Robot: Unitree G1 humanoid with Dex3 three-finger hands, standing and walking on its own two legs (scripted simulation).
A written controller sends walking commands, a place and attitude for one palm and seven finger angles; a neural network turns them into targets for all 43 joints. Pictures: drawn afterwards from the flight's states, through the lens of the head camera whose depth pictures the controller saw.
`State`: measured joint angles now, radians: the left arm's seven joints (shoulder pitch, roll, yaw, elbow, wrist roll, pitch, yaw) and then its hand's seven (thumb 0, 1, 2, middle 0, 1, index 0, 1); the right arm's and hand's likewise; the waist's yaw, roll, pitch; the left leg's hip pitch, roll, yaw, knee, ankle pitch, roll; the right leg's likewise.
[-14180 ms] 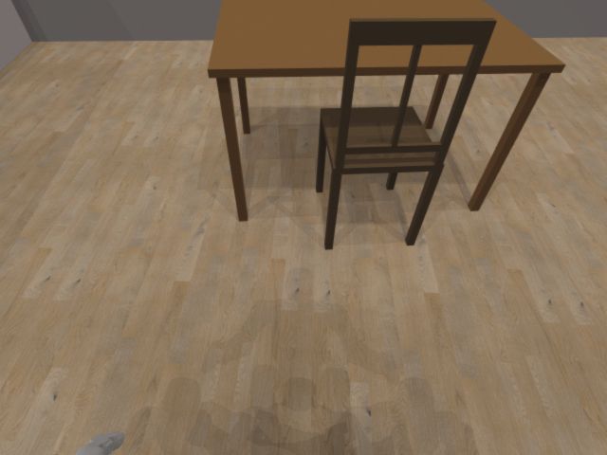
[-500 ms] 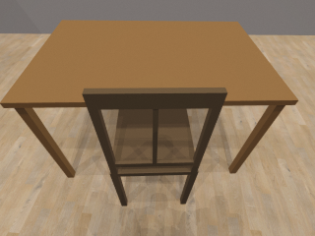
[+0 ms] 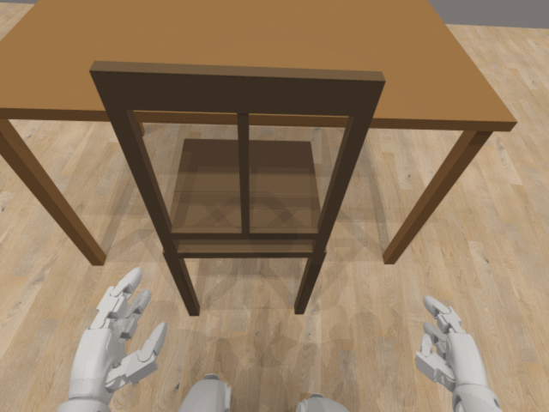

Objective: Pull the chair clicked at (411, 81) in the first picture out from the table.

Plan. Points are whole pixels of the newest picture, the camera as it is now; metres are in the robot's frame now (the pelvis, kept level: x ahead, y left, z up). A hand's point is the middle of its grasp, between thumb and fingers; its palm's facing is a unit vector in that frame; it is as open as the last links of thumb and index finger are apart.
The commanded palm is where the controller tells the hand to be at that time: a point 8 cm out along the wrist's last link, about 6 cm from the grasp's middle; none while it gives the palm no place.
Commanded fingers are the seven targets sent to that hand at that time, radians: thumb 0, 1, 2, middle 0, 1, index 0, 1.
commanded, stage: raise the hand toward the chair's back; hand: left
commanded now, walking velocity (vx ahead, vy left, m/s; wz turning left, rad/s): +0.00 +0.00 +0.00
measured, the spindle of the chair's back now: (244, 181) +0.50 +0.09 +0.00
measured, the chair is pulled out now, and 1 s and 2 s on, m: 0.00 0.00 0.00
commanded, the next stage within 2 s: aim the fingers beside a spindle in 1.66 s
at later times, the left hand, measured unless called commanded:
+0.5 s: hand (115, 309) +0.24 +0.22 +0.04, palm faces +0.19 -0.98 -0.07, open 13.7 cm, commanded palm +0.20 +0.27 +0.03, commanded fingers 0.00 -0.22 0.42 -0.09 -0.12 -0.09 -0.12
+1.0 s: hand (94, 311) +0.24 +0.25 +0.03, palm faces +0.07 -1.00 -0.03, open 16.8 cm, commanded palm +0.21 +0.31 +0.04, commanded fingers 0.00 -0.50 0.30 -0.06 -0.08 -0.06 -0.08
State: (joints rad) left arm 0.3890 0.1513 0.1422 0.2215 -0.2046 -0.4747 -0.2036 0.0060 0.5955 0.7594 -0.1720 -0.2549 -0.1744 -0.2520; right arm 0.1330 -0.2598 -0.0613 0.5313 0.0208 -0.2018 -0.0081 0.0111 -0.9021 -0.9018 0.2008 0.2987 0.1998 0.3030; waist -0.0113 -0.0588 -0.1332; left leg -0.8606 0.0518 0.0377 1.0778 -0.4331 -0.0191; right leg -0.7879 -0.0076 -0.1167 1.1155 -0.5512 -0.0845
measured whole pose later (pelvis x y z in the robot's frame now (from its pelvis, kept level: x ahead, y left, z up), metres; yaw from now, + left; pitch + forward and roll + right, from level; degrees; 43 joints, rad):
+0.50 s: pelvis +0.01 +0.01 +0.00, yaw +0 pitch +16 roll +0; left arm 0.40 0.18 0.24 0.04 -0.27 -0.45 -0.14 0.00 0.01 0.51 -0.11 -0.16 -0.11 -0.16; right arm 0.26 -0.21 -0.05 0.64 0.03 -0.19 -0.06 0.01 -0.90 -0.90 0.20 0.30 0.20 0.30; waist -0.03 0.02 -0.14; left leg -0.90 0.05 0.03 1.09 -0.45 -0.01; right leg -0.81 0.00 -0.12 1.09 -0.55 -0.06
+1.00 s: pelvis +0.00 +0.06 +0.00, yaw +0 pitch +14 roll -4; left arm 0.30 0.23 0.16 0.09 -0.24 -0.38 -0.18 -0.01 -0.47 0.31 -0.06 -0.09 -0.06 -0.09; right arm 0.19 -0.22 0.04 0.52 0.03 -0.18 -0.04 0.01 -0.90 -0.90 0.21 0.30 0.20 0.30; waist 0.00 0.03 -0.12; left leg -0.92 0.03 0.03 1.11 -0.45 0.06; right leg -0.80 -0.02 -0.12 1.06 -0.51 0.00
